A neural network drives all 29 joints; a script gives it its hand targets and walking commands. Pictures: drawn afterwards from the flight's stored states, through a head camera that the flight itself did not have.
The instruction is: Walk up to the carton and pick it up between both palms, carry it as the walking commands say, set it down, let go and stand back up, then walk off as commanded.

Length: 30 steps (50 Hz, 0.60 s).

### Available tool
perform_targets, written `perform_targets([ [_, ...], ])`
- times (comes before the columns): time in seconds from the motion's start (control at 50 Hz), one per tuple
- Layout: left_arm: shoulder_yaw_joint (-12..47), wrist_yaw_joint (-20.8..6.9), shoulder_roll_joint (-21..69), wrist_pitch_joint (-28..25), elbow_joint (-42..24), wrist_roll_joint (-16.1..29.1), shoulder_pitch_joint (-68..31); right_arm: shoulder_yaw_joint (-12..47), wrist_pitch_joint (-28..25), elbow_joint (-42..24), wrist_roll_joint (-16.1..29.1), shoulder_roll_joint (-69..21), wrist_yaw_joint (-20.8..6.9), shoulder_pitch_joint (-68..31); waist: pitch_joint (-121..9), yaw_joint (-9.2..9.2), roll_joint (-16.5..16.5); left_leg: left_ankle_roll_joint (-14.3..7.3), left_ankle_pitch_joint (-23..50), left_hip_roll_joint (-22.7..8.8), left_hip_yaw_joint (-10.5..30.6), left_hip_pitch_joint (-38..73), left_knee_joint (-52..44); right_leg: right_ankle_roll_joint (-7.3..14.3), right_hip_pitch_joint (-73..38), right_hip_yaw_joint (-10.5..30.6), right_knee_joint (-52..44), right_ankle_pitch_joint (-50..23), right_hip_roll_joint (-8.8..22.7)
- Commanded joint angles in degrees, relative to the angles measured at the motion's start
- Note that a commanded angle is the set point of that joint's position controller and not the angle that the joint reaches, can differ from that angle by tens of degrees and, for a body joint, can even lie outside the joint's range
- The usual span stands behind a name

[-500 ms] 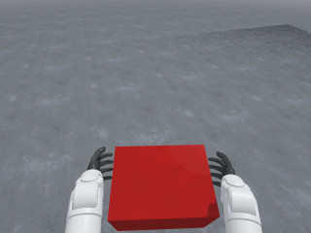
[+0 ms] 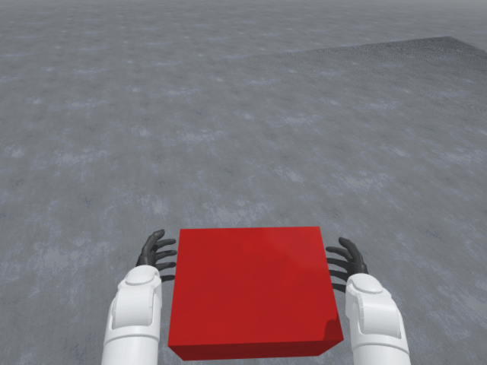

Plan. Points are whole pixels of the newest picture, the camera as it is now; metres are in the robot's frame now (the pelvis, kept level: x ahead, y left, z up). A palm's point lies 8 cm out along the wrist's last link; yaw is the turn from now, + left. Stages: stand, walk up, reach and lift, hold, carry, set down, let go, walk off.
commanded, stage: hold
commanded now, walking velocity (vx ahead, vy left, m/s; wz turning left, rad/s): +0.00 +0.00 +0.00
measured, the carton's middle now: (251, 294) +0.30 +0.00 -0.05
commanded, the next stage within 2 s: carry in 0.68 s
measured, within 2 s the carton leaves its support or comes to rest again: neither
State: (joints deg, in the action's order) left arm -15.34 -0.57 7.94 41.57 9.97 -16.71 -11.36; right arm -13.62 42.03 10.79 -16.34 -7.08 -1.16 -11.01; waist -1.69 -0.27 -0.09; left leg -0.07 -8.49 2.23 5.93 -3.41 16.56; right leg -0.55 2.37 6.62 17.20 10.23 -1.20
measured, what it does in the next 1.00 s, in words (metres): shifts its weight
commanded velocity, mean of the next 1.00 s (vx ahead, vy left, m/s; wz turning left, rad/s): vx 0.18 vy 0.00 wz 0.00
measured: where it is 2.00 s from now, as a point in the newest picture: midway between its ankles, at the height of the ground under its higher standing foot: (239, 315)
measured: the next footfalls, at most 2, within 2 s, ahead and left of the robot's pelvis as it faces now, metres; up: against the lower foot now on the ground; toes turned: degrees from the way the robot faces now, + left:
right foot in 1.10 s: +0.15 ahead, -0.10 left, +0.00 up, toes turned -5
left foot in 1.44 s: +0.46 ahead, +0.13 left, +0.00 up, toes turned +14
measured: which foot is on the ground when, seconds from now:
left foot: down 0.00-1.00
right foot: down 0.00-0.92, up 0.94-1.00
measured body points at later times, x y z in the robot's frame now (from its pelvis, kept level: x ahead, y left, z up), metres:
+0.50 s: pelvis +0.00 +0.00 +0.00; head -0.04 +0.00 +0.45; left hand +0.29 +0.18 +0.04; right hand +0.28 -0.18 +0.03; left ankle +0.01 +0.12 -0.75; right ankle +0.00 -0.13 -0.75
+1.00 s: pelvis +0.06 +0.01 -0.01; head +0.04 +0.01 +0.44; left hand +0.34 +0.19 +0.07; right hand +0.35 -0.15 +0.07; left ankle +0.01 +0.12 -0.75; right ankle +0.01 -0.11 -0.73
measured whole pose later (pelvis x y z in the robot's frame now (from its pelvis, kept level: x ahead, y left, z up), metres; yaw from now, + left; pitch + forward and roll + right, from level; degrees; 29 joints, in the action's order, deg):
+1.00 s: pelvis +0.06 +0.01 -0.01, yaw +1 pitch +4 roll +0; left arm -9.8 9.2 7.5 55.4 -13.1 -8.2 -7.3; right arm -7.2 56.0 -12.4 -8.6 -7.5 5.5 -6.7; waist -8.4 -0.1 -0.2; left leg -0.7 -18.7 -0.9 -2.8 -13.6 28.3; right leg -0.3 18.3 -2.3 40.4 27.9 1.3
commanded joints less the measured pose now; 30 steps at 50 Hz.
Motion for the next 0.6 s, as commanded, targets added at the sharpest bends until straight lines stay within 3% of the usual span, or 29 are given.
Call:
perform_targets([
  [0.0, 35.9, -16.7, 51.0, -1.3, -0.9, 17.1, -27.7, 35.2, -2.9, -4.3, 17.5, -48.2, -16.4, -31.3, -13.0, 0.0, 0.3, 1.1, 11.3, 3.2, -1.9, 6.5, -1.1, 0.2, 0.4, -2.9, -2.2, -10.6, -4.0],
  [0.58, 35.5, -17.1, 49.7, -1.6, -0.6, 16.8, -28.1, 35.4, -2.9, -3.8, 17.6, -48.8, -16.1, -31.5, -12.4, 0.41, -0.2, 0.6, 8.7, 3.3, -2.2, 5.8, -1.0, -0.1, 1.0, -2.5, -2.1, -9.8, -3.6],
])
